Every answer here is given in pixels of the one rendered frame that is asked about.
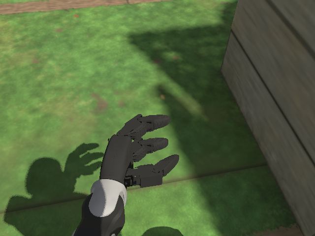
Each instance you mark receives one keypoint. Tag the robot left hand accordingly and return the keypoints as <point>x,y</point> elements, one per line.
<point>120,154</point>

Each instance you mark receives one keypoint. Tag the left robot forearm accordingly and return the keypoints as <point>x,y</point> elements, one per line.
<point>103,212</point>

